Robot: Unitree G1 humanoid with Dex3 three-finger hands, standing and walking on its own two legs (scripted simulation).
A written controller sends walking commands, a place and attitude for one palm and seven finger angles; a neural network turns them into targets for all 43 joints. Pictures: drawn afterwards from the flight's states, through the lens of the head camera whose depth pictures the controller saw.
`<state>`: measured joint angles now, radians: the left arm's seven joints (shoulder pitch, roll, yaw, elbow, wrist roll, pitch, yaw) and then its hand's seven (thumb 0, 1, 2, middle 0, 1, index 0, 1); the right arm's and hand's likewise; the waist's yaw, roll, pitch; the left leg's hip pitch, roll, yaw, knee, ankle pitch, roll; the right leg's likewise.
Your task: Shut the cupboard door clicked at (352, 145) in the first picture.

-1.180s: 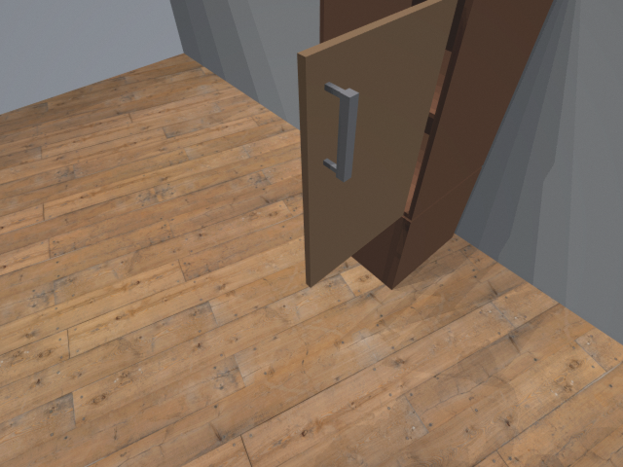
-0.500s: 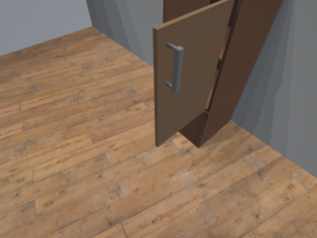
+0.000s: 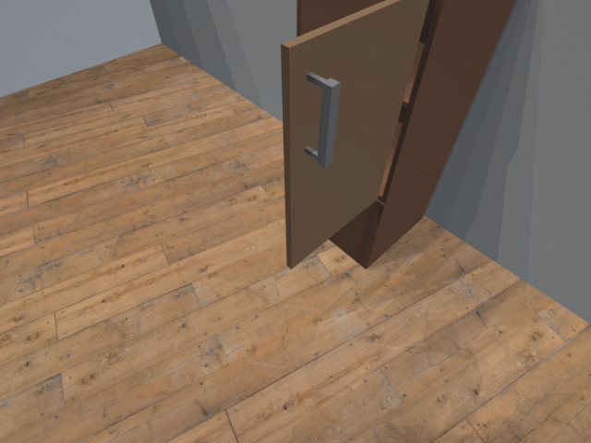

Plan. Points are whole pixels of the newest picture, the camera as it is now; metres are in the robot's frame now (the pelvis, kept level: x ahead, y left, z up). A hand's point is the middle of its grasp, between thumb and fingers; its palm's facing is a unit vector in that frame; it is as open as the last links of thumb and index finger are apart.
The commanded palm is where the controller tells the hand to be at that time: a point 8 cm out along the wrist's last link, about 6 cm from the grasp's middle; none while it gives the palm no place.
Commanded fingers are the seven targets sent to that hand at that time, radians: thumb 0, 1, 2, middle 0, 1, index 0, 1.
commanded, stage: walk around to get in front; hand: left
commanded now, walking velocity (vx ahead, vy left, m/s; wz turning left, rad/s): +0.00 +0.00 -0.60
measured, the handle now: (319, 122) +0.60 +0.00 +0.11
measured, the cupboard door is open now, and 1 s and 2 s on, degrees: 91 91 91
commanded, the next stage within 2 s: none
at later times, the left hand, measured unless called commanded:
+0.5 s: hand out of the picture +0.08 +0.17 -0.16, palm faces -0.20 -0.93 -0.30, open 7.4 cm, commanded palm none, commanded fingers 0.00 0.90 0.90 -0.20 -0.30 -0.20 -0.30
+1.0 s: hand (216, 406) +0.20 +0.15 -0.17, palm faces -0.52 -0.82 -0.24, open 7.4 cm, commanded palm none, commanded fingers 0.00 0.90 0.90 -0.20 -0.30 -0.20 -0.30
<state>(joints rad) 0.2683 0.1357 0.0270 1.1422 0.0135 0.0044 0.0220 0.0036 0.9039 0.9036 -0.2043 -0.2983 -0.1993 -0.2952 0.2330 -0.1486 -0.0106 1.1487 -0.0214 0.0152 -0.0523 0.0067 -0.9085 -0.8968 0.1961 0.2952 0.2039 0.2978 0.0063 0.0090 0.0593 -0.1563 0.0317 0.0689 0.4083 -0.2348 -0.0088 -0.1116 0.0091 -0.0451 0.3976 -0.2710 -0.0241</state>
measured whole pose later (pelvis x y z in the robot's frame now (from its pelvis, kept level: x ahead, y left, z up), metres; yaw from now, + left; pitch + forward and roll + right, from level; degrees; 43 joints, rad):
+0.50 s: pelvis -0.02 -0.03 -0.01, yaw -16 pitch +1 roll +2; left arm 0.21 0.20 0.08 0.95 0.03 0.02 0.01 0.00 0.90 0.90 -0.20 -0.30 -0.20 -0.30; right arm 0.07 -0.23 -0.07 0.94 -0.02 0.06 -0.04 0.01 -0.90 -0.90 0.20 0.30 0.20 0.30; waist 0.03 0.02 0.14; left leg -0.47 0.04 0.00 1.10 -0.42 -0.07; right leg -0.26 0.05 0.05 0.53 -0.28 -0.07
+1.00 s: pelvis +0.00 +0.01 +0.00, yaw -34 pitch +1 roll -2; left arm 0.14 0.28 0.10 0.89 0.03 0.06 -0.04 0.01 0.91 0.90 -0.20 -0.30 -0.20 -0.29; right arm 0.20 -0.20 -0.02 0.88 -0.04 0.02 -0.04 0.01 -0.90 -0.90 0.20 0.30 0.21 0.30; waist 0.02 0.01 0.14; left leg -0.21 0.13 0.10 0.52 -0.32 -0.04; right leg -0.45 -0.02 -0.05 0.88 -0.46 0.05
